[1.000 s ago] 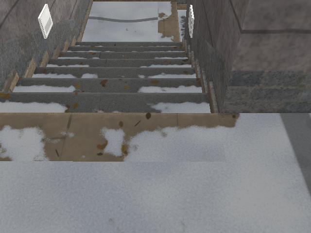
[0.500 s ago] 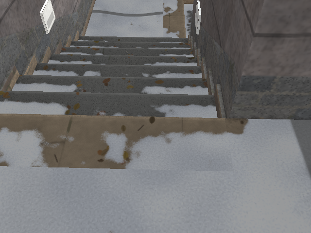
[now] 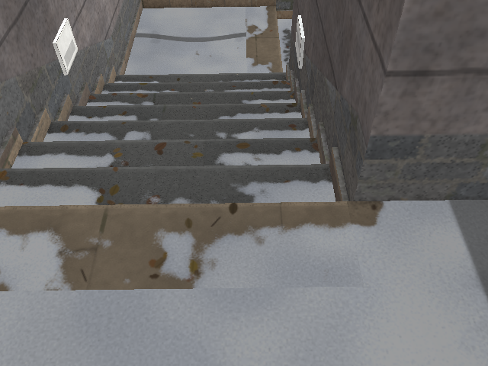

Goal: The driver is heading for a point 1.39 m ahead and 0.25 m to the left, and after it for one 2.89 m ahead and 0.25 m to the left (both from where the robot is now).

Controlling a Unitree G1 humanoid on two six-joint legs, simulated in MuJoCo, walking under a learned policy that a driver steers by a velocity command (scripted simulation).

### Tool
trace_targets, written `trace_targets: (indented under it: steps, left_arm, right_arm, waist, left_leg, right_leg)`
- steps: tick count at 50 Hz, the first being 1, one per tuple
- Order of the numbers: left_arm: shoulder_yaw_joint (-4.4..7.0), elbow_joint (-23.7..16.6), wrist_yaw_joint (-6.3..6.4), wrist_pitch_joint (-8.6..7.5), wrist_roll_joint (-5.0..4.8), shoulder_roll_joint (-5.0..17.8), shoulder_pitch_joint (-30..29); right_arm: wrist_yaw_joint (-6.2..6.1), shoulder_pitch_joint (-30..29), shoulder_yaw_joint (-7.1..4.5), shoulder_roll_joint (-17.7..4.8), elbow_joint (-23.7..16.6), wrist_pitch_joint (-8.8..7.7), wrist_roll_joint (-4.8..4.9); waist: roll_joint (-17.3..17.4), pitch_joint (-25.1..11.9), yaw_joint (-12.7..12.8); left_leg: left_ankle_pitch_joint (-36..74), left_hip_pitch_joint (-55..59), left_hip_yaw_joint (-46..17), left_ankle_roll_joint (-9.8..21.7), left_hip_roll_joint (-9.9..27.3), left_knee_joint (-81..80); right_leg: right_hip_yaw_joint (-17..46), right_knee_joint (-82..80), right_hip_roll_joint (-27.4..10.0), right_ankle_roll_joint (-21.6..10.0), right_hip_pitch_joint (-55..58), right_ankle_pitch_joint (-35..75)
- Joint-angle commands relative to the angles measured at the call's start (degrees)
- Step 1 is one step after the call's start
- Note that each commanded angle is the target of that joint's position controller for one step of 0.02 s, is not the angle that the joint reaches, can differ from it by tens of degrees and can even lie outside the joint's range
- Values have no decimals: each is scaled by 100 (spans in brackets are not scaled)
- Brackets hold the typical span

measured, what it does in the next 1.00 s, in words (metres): walks ahead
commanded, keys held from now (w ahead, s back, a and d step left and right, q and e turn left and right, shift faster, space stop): no key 0.46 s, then w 0.54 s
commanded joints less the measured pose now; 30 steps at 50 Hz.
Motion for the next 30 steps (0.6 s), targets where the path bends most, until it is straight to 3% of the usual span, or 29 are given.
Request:
trace_targets:
  steps: [1,23,24,26,28,30]
  left_arm:
    - [61,44,25,-54,-13,455,406]
    - [-37,421,16,-58,-1,261,757]
    - [-41,445,10,-52,0,241,821]
    - [47,416,-5,-3,2,423,859]
    - [103,317,-47,44,27,473,903]
    - [118,252,-72,7,19,418,1047]
  right_arm:
    - [-20,408,-61,-388,48,-24,3]
    - [-39,564,39,-228,440,17,1]
    - [-34,635,46,-203,467,16,-6]
    - [-17,702,-24,-326,440,44,-23]
    - [25,680,-55,-338,311,75,-57]
    - [55,627,-37,-219,176,19,-68]
  waist:
    - [-169,58,51]
    - [-66,250,59]
    - [-73,132,61]
    - [-117,247,54]
    - [-126,731,74]
    - [-216,964,145]
  left_leg:
    - [1423,-349,-467,98,561,-406]
    - [890,-538,-485,65,619,-514]
    - [460,-512,-461,80,566,-552]
    - [-988,-732,-357,215,332,-316]
    - [-2267,-1316,-504,383,304,-186]
    - [-2280,-1719,-632,448,319,68]
  right_leg:
    - [532,-378,-573,-216,249,1830]
    - [549,-650,-502,-208,-122,1017]
    - [533,-695,-445,-221,-87,493]
    - [509,-562,-252,-370,-337,-1167]
    - [733,-554,-287,-565,-843,-2621]
    - [1157,-595,-493,-731,-888,-2878]
Keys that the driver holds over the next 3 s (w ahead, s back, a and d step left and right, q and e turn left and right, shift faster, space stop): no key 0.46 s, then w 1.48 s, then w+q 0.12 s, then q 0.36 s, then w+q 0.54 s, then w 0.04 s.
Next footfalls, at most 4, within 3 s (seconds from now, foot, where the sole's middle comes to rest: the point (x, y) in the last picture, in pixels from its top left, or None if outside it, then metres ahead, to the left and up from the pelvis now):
1.16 right None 0.37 -0.07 -0.78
1.60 left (235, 351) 0.55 0.06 -0.78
2.02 right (321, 291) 0.73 -0.20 -0.78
2.44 left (240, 325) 0.63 0.05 -0.78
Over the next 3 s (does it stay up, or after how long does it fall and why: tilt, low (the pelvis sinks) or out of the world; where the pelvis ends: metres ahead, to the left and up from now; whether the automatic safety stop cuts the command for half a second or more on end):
stays up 0.75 0.01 -0.01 its command is cut before an obstacle after 1.3 s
